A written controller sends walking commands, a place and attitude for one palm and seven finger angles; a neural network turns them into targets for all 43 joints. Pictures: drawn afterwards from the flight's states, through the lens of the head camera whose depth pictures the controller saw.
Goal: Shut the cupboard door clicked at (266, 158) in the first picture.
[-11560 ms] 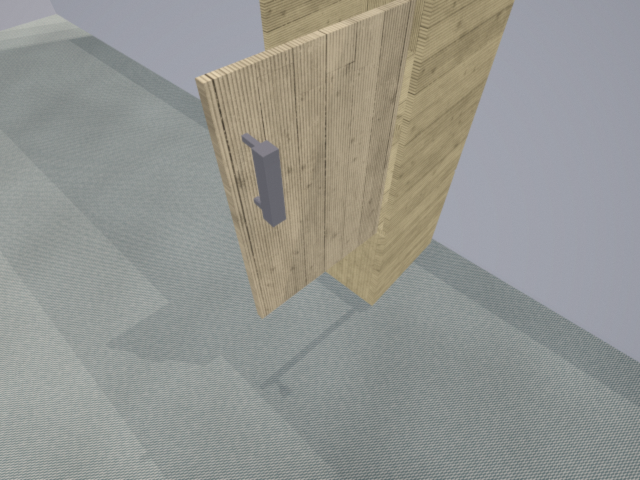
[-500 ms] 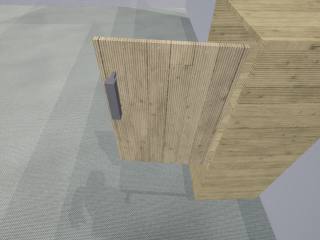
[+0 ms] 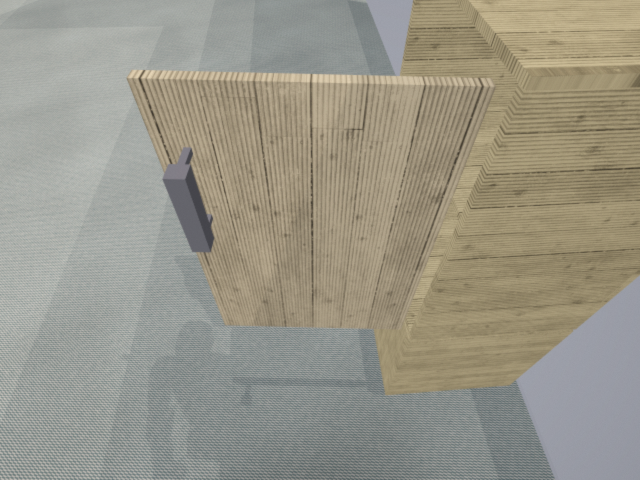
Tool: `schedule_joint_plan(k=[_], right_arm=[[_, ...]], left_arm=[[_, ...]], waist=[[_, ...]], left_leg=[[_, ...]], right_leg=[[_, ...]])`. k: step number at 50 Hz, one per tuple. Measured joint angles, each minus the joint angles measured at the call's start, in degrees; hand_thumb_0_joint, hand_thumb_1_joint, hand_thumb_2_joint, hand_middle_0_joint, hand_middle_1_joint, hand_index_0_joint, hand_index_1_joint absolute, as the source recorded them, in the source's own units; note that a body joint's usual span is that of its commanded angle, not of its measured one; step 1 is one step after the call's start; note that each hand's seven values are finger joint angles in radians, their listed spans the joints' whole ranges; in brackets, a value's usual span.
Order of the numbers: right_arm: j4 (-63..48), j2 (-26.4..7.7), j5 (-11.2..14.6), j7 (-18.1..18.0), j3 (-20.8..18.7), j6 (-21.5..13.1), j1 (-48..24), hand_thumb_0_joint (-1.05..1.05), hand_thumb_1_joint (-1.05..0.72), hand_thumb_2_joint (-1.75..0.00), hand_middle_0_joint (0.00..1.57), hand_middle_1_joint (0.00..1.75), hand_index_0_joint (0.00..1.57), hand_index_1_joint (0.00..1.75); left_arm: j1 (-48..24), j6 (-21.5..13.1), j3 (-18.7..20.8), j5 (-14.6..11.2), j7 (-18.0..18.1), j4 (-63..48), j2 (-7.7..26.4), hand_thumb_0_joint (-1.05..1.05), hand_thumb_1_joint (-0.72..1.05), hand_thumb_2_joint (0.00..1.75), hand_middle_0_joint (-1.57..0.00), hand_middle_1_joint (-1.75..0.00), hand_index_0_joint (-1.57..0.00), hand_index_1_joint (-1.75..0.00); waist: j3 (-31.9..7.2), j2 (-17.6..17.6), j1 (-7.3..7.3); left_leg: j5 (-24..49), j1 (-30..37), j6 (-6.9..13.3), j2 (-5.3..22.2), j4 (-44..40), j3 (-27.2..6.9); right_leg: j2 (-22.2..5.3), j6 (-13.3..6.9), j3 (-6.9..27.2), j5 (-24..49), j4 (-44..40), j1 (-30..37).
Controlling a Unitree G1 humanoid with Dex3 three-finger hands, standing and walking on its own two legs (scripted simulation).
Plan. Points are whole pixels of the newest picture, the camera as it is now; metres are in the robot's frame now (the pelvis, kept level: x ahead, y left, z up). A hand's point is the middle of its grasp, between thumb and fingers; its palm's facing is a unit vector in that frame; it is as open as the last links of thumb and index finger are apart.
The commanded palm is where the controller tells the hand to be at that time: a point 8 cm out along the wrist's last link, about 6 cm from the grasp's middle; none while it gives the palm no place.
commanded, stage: come to a stop and stand still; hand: left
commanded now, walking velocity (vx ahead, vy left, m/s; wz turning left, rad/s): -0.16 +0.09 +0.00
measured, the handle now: (195, 200) +0.44 +0.20 +0.09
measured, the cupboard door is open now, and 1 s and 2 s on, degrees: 84 84 84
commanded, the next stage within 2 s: look again from close up in 0.82 s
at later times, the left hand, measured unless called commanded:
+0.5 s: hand out of the picture +0.03 +0.23 -0.16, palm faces +0.02 -0.96 -0.29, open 7.4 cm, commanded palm none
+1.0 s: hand out of the picture -0.07 +0.20 -0.17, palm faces -0.03 -0.98 -0.21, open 7.4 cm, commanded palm none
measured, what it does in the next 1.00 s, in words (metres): shifts its weight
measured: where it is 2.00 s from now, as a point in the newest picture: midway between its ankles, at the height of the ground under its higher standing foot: outside the picture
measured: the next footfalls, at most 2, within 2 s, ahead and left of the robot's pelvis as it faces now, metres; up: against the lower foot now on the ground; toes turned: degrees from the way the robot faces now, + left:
none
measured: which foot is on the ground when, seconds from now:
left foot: down 0.00-1.00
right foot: down 0.00-1.00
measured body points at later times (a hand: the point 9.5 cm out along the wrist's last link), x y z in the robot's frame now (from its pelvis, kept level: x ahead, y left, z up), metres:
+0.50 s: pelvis -0.04 +0.02 +0.00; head -0.04 +0.02 +0.45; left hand +0.03 +0.28 -0.14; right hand +0.05 -0.21 -0.15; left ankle -0.01 +0.11 -0.73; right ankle -0.06 -0.12 -0.73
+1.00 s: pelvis -0.05 +0.02 +0.01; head -0.02 +0.02 +0.46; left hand -0.07 +0.26 -0.15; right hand -0.05 -0.22 -0.15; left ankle -0.01 +0.11 -0.73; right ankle -0.06 -0.12 -0.73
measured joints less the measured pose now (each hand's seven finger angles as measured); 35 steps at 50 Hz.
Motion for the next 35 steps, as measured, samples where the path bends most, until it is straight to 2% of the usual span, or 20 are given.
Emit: schedule_joint_plan(k=[4, 8, 14, 16, 22, 26, 30, 35], right_arm=[[-0.3, 0.5, 0.4, -0.5, -0.1, 0.0, -3.2, 0.01, -0.9, -0.9, 0.2, 0.3, 0.2, 0.3], [-2.5, -0.4, 0.3, -1.1, -1.2, 0.2, -6.0, 0.01, -0.92, -0.9, 0.2, 0.3, 0.2, 0.3], [-6.1, -1.5, 0.0, -0.6, -1.9, 0.8, -9.2, 0.01, -0.91, -0.9, 0.2, 0.3, 0.2, 0.3], [-7.9, -2.2, 0.1, 0.0, -1.7, 0.8, -9.7, 0.01, -0.91, -0.9, 0.2, 0.3, 0.2, 0.3], [-12.2, -2.5, -0.5, 0.9, -0.5, -0.2, -7.2, 0.01, -0.91, -0.9, 0.2, 0.3, 0.2, 0.3], [-11.7, -2.3, -0.6, 1.3, 0.5, 0.6, -6.1, 0.01, -0.91, -0.9, 0.2, 0.3, 0.2, 0.3], [-11.3, -1.8, -0.7, 1.8, 0.8, 0.8, -4.7, 0.01, -0.91, -0.9, 0.2, 0.3, 0.2, 0.3], [-10.0, -2.8, -0.9, 2.0, 0.6, 0.9, -2.5, 0.0, -0.92, -0.9, 0.2, 0.3, 0.2, 0.3]], left_arm=[[-1.6, -0.1, -0.5, -0.3, 1.0, 0.4, -0.9, 0.0, 0.91, 0.9, -0.2, -0.3, -0.2, -0.29], [-4.1, 0.4, -0.2, -0.2, 1.3, -1.4, -1.4, 0.0, 0.91, 0.89, -0.2, -0.3, -0.2, -0.3], [-6.6, 1.1, 0.9, 0.2, 1.7, -4.1, 1.6, 0.01, 0.93, 0.89, -0.21, -0.3, -0.2, -0.3], [-7.3, 0.6, 0.9, 0.4, 2.1, -5.0, 2.2, 0.01, 0.93, 0.89, -0.21, -0.3, -0.2, -0.3], [-8.6, 0.9, 0.3, 0.0, 1.7, -8.3, 4.5, 0.01, 0.92, 0.89, -0.2, -0.3, -0.2, -0.29], [-9.2, 1.1, -0.2, 0.1, 1.0, -9.1, 4.9, 0.0, 0.91, 0.9, -0.2, -0.3, -0.19, -0.29], [-8.2, 1.5, -0.8, 0.2, 0.4, -9.1, 4.9, 0.0, 0.91, 0.9, -0.2, -0.3, -0.19, -0.29], [-6.0, 1.6, -1.1, 0.3, 0.0, -8.1, 4.3, 0.0, 0.91, 0.9, -0.2, -0.3, -0.19, -0.29]], waist=[[0.6, -0.8, 0.1], [1.3, -1.0, 0.4], [1.1, -1.6, 0.71], [1.2, -0.5, 0.54], [0.0, -0.4, 0.12], [-0.8, 0.9, 0.46], [-1.6, 1.2, 0.05], [-2.1, 1.1, -0.38]], left_leg=[[0.7, 2.1, -0.1, -0.2, -2.4, 0.2], [2.9, 2.2, 0.0, -0.5, -2.7, 0.5], [1.4, 1.2, 0.5, -1.1, -2.6, 1.5], [1.0, -0.8, 0.8, -0.3, -0.1, 1.2], [1.3, -1.6, 2.4, -1.7, 1.7, 1.3], [2.5, -1.3, 2.7, -2.0, 0.9, 1.3], [4.8, -1.5, 2.9, -2.5, -1.8, 1.8], [6.7, -2.3, 3.0, -2.9, -4.4, 2.0]], right_leg=[[-0.2, 0.1, 0.0, 0.8, 0.1, 0.8], [-0.6, 0.2, -0.1, 2.9, 1.2, 0.1], [-1.4, 0.6, 0.5, 0.3, 0.6, -0.7], [-0.7, 1.1, 0.3, 1.0, 0.9, -1.6], [-2.0, 0.7, 0.4, -0.2, 4.5, -2.9], [-2.3, 1.7, 0.4, 1.5, 3.5, -2.6], [-2.6, 1.2, 1.0, 2.7, 2.4, -3.6], [-2.4, 1.0, 1.9, 3.1, 1.2, -5.1]])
